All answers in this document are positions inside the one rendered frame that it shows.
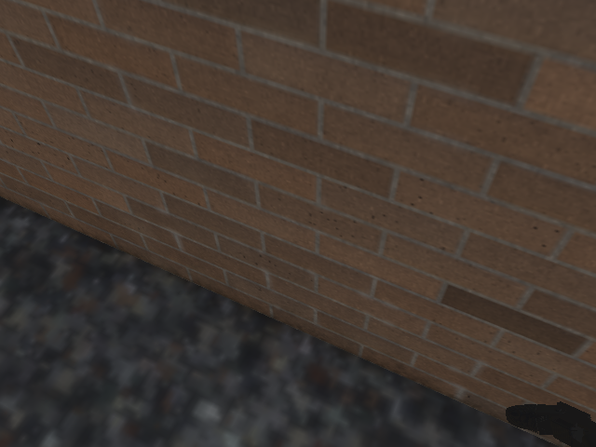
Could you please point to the right robot hand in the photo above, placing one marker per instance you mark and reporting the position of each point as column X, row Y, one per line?
column 566, row 423

